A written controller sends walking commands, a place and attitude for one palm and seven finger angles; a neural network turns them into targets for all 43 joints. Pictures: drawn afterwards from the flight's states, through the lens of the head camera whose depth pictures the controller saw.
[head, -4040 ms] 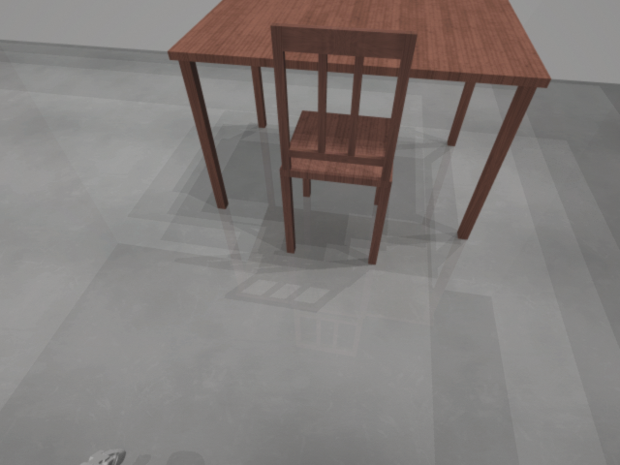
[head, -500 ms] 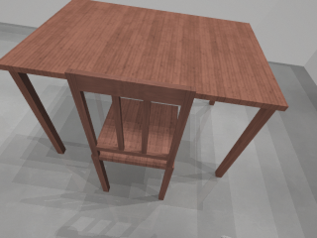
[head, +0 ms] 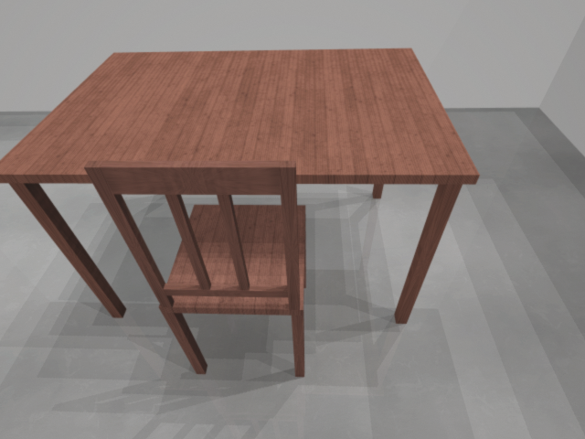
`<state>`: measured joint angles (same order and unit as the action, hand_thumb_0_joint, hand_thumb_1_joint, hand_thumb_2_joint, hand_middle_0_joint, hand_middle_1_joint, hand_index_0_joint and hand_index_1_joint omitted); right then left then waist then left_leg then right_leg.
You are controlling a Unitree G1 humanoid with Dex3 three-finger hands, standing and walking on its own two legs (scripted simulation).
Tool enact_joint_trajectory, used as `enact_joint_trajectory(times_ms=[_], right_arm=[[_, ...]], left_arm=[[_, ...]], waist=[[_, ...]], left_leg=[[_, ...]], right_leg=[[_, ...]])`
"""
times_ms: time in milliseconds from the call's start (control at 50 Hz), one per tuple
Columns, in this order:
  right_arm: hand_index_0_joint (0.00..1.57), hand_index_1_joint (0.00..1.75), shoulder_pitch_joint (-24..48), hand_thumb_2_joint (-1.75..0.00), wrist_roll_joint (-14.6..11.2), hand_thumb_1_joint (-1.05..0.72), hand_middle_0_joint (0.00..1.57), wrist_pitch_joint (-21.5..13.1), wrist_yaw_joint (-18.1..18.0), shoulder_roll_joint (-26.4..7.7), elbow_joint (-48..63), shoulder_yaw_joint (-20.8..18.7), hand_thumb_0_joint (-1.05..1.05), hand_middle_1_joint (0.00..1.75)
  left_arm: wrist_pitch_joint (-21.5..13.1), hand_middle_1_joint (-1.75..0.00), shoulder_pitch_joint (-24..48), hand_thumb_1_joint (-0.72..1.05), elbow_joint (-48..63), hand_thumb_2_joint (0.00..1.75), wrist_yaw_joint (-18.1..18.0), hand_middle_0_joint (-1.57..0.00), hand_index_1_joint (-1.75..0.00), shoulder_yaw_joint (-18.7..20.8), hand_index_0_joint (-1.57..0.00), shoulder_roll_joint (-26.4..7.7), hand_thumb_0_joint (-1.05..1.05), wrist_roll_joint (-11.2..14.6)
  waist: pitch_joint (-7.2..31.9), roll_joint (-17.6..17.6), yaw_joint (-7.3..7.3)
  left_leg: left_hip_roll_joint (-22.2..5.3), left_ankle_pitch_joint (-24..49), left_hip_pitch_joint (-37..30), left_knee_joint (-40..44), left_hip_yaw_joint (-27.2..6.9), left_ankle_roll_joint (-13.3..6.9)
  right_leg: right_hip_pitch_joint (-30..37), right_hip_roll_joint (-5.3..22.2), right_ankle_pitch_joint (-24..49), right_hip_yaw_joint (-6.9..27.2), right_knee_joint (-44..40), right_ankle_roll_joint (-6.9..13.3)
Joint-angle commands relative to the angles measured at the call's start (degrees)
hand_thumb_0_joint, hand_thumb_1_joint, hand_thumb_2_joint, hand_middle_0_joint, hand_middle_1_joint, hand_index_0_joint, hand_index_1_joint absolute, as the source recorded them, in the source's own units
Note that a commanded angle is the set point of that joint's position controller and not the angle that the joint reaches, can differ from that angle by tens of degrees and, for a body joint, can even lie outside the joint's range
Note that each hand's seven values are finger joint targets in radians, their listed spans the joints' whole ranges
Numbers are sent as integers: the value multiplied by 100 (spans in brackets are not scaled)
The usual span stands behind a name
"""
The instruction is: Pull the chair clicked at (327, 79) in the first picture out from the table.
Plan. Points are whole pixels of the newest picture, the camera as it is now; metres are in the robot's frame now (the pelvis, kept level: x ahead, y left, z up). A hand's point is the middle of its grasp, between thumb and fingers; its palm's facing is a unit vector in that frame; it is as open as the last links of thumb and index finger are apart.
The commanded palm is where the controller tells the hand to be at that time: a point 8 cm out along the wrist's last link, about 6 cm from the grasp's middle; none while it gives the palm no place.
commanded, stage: come to a stop and stand still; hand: left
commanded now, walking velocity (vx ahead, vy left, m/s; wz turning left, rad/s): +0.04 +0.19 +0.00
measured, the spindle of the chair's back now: (191, 246) +0.51 +0.26 -0.09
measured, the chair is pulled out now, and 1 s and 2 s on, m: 0.00 0.00 0.00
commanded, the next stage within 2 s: look again from close up in 0.78 s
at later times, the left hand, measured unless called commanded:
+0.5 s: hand out of the picture -0.01 +0.26 -0.19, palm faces +0.07 -0.97 -0.22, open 7.4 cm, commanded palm none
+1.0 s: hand out of the picture -0.01 +0.25 -0.19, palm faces +0.02 -0.98 -0.19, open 7.4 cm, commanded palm none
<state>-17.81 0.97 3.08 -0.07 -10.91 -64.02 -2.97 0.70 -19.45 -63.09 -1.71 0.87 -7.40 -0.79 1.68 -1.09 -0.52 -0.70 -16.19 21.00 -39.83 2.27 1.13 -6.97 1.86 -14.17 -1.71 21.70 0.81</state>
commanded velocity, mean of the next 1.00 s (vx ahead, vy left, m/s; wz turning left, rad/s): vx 0.00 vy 0.01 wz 0.00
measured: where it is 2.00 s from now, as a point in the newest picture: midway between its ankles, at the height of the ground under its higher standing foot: outside the picture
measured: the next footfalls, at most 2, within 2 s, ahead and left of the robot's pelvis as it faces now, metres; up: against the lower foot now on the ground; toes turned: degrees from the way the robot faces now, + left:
left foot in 0.26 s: -0.01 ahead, +0.14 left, +0.00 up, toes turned +5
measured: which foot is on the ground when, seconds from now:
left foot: up 0.00-0.24, down 0.26-1.00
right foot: down 0.00-1.00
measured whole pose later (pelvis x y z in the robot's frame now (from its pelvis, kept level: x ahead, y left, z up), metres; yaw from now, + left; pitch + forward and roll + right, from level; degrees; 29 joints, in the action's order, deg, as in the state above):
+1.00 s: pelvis -0.01 +0.08 -0.01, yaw +0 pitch -1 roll +0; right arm -16.6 0.4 -1.0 -1.5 -9.4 -63.5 1.8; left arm 0.5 -15.7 -62.0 -1.9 -0.6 -9.4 -0.4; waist -3.2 0.5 -0.2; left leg 3.0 -18.4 7.6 -26.8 6.3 -4.4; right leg -10.3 6.8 -16.1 0.2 27.7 -4.1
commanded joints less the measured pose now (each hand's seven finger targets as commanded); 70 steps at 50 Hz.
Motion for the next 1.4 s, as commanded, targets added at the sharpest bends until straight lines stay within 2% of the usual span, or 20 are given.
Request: enact_joint_trajectory(times_ms=[0, 80, 120, 160, 180, 200, 220, 240, 280, 300, 320, 340, 380, 420, 480, 620, 700, 960, 1200, 1380], right_arm=[[20, 30, 64, -90, 27, -90, 20, -165, -18, -257, 379, -22, 0, 30], [20, 30, 196, -90, -10, -90, 20, -201, -92, -228, 501, 10, 0, 30], [20, 30, 192, -90, -47, -90, 20, -234, -125, -143, 498, 54, 0, 30], [20, 30, -105, -90, -54, -90, 20, -267, -161, -50, 340, 90, 0, 30], [20, 30, 284, -90, -10, -90, 20, -370, -105, -315, 710, 112, 0, 30], [20, 30, -217, -90, -25, -90, 20, -340, -74, -139, 785, 124, 0, 30], [20, 30, -304, -90, -39, -90, 20, -321, -71, -188, 796, 171, 0, 30], [20, 30, -462, -90, -5, -90, 20, -362, -57, -266, 778, 181, 0, 30], [20, 30, -379, -90, 19, -90, 20, -455, -83, -429, 745, 201, 0, 30], [20, 30, -279, -90, -5, -90, 20, -458, -114, -534, 774, 207, 0, 30], [20, 30, -185, -90, -10, -90, 20, -452, -145, -601, 810, 206, 0, 30], [20, 30, -118, -90, -12, -90, 20, -447, -162, -620, 832, 227, 0, 30], [20, 30, 1, -90, -15, -90, 20, -435, -165, -650, 881, 229, 0, 30], [20, 30, 114, -90, -14, -90, 20, -428, -144, -675, 910, 249, 0, 30], [20, 30, 210, -90, 4, -90, 20, -438, -142, -753, 920, 259, 0, 30], [20, 30, 129, -90, -8, -90, 20, -501, -186, -752, 794, 274, 0, 30], [20, 30, 109, -90, -15, -90, 20, -511, -192, -742, 672, 283, 0, 30], [20, 30, -42, -90, -43, -90, 20, -512, -187, -520, 261, 311, 0, 30], [20, 30, -123, -90, -55, -90, 20, -516, -194, -299, 69, 289, 0, 30], [20, 30, -63, -90, -61, -90, 20, -486, -186, -253, 15, 297, 0, 30]], left_arm=[[-188, -30, -64, 90, 316, 90, -52, -20, -30, 262, -20, -970, 0, -16], [-179, -30, -341, 90, 213, 90, -94, -20, -30, 340, -20, -983, 0, -46], [-160, -30, -326, 90, 139, 90, -116, -20, -30, 355, -20, -1016, 0, -54], [-133, -30, -99, 90, 109, 90, -114, -20, -30, 333, -20, -974, 0, -17], [-287, -30, -500, 90, 36, 90, -316, -20, -30, 171, -20, -950, 0, -52], [-361, -30, -169, 90, 364, 90, -258, -20, -30, 216, -20, -1203, 0, -53], [-349, -30, 23, 90, 455, 90, -227, -20, -30, 185, -20, -1081, 0, -46], [-310, -30, 109, 90, 519, 90, -204, -20, -30, 200, -20, -988, 0, -48], [-259, -30, -22, 90, 477, 90, -163, -20, -30, 102, -20, -773, 0, -22], [-210, -30, -32, 90, 466, 90, -152, -20, -30, 76, -20, -737, 0, -17], [-167, -30, -45, 90, 448, 90, -144, -20, -30, 44, -20, -694, 0, -13], [-157, -30, -54, 90, 434, 90, -130, -20, -30, 14, -20, -687, 0, -24], [-107, -30, -33, 90, 434, 90, -107, -20, -30, -5, -20, -674, 0, -18], [-66, -30, 40, 90, 487, 90, -74, -20, -30, -20, -20, -736, 0, -15], [-22, -30, 51, 90, 563, 90, -39, -20, -30, -27, -20, -778, 0, -25], [-48, -30, 54, 90, 527, 90, -33, -20, -30, -36, -20, -826, 0, -2], [-60, -30, 46, 90, 476, 90, -41, -20, -30, -33, -20, -841, 0, 6], [-84, -30, -63, 90, 219, 90, -52, -20, -30, -33, -20, -710, 0, 16], [-158, -30, -168, 90, 82, 90, -76, -20, -30, -39, -20, -600, 0, 10], [-183, -30, -188, 90, 50, 90, -70, -20, -30, -52, -20, -582, 0, 4]], waist=[[-897, 825, -82], [-434, 1042, -253], [-158, 1117, -271], [-98, 1034, -87], [-474, 572, -119], [92, 744, 142], [151, 745, 192], [118, 221, 240], [133, -733, 105], [35, -1004, 65], [-135, -928, 25], [-229, -569, 3], [-520, -51, 11], [-720, -39, 15], [-829, -363, -17], [-420, -152, 1], [-340, 23, 7], [-530, 101, -19], [-437, 213, 19], [-597, 227, 27]], left_leg=[[-124, -202, 568, -584, -90, 66], [-184, -736, 546, -208, -57, 114], [-126, -774, 159, 442, 16, 101], [-34, 36, -772, 1506, 131, 72], [-105, 73, -653, 618, 65, 51], [-136, -390, -534, 697, 47, -124], [-193, -337, -736, 911, 2, -127], [-335, 112, -799, 1204, -92, -187], [-649, 2452, -890, 1180, -459, -336], [-767, 3132, -966, 1269, -589, -426], [-828, 3240, -942, 1343, -635, -501], [-844, 3310, -885, 1297, -651, -548], [-686, 2281, -684, 1429, -581, -479], [-607, 1319, -510, 1739, -618, -454], [-634, 929, -465, 2123, -764, -459], [-624, 2242, -1140, 1994, -608, -381], [-564, 2399, -1232, 1897, -495, -361], [-478, 1545, -1010, 1984, -389, -412], [-437, 1536, -1134, 1814, -264, -378], [-438, 1169, -1086, 1877, -243, -327]], right_leg=[[-277, 1468, 448, 968, -1072, 640], [523, 1681, 2349, 1023, -474, 906], [695, 1606, 3049, 946, -175, 908], [232, 1305, 2700, 691, 79, 640], [-145, 1093, 4250, 909, 520, 315], [46, 1212, 3174, 761, 391, 339], [-216, 1152, 2087, 687, 362, 365], [-301, 846, 1448, 370, 647, 306], [-264, 466, 1236, -30, 1131, 163], [-330, 302, 585, -163, 1173, 92], [-410, 211, 82, -209, 1114, 50], [-371, 199, 78, -193, 993, 47], [-414, 279, 199, -75, 807, 46], [-486, 312, 66, -17, 708, 23], [-555, 260, -112, -47, 761, -5], [-479, 352, 366, 24, 685, -56], [-350, 421, 712, 65, 649, -55], [-224, 479, 842, 116, 448, -51], [-215, 518, 1340, 191, 348, -33], [-300, 520, 1225, 251, 160, -13]])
